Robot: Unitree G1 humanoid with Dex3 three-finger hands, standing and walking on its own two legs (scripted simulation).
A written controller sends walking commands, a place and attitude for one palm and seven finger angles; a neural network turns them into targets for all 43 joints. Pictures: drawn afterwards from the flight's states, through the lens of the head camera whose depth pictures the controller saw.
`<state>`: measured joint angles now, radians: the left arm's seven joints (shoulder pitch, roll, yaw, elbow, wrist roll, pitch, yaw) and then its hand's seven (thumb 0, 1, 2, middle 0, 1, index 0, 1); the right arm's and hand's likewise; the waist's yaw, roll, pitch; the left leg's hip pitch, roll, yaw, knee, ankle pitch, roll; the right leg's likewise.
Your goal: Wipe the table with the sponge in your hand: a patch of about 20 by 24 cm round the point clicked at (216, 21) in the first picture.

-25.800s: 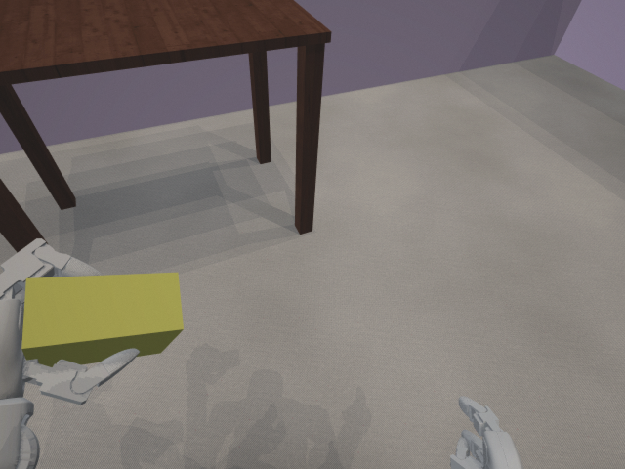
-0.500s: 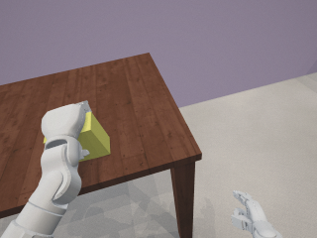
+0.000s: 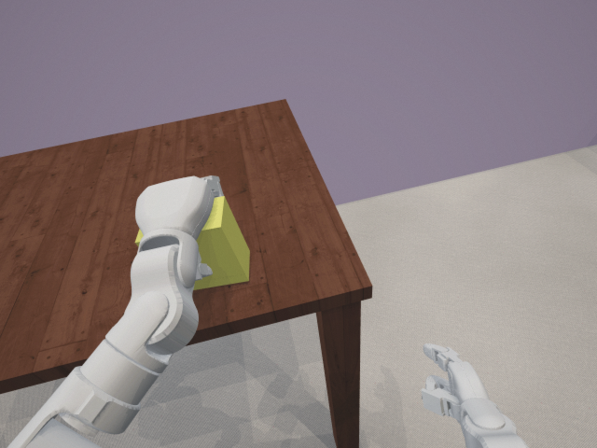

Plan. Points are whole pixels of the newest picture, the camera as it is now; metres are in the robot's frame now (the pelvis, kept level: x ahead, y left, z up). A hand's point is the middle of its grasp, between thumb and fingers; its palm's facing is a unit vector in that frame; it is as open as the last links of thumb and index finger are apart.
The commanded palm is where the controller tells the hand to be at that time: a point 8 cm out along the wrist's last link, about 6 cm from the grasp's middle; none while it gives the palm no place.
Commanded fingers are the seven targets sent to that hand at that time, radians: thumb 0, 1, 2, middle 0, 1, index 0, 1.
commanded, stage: slide across to the third lane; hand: left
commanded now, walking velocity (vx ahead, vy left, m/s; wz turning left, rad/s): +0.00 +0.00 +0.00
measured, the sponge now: (204, 255) +0.32 +0.20 +0.11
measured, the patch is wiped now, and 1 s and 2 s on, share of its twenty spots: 0.80 0.85 0.90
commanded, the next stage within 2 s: wipe forward along the third lane in 0.04 s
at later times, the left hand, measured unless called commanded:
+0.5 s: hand (214, 220) +0.35 +0.18 +0.15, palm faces +0.06 -0.02 -1.00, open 10.0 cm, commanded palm +0.32 +0.20 +0.20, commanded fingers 0.00 0.10 1.30 -1.20 -1.60 -1.20 -1.60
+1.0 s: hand (210, 200) +0.40 +0.21 +0.15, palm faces -0.04 +0.02 -1.00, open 9.9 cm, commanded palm +0.38 +0.22 +0.19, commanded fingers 0.00 0.10 1.30 -1.20 -1.60 -1.20 -1.60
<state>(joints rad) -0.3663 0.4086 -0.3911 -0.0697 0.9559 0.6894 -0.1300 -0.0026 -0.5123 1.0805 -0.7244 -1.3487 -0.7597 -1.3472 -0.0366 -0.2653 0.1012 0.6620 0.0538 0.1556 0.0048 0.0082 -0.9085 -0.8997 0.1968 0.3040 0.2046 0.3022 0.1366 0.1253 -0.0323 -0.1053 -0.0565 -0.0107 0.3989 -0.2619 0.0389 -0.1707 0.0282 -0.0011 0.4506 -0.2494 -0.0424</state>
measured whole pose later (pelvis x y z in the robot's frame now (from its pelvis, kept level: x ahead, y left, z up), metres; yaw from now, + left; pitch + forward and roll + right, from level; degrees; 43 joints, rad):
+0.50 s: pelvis -0.01 -0.02 +0.00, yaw -1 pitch -1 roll +1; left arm -0.50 0.39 -0.35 0.22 0.95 0.67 -0.11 -0.02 -0.52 1.08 -0.74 -1.33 -0.78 -1.33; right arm 0.00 -0.29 0.09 0.71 0.05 0.14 -0.03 0.01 -0.91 -0.90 0.20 0.30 0.20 0.30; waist 0.08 0.11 -0.04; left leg -0.12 -0.03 0.00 0.40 -0.25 0.01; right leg -0.20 0.06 0.01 0.47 -0.24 -0.07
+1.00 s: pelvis -0.01 -0.04 +0.00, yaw +0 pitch +2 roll +1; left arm -0.69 0.48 -0.22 0.59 0.94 0.42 -0.11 0.00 -0.53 1.08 -0.75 -1.33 -0.78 -1.33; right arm 0.11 -0.31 0.05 0.74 0.06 0.12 -0.10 0.01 -0.91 -0.90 0.20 0.30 0.20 0.30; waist 0.03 0.09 -0.05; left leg -0.21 -0.01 -0.02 0.44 -0.26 0.00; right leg -0.28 0.07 -0.02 0.49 -0.24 -0.09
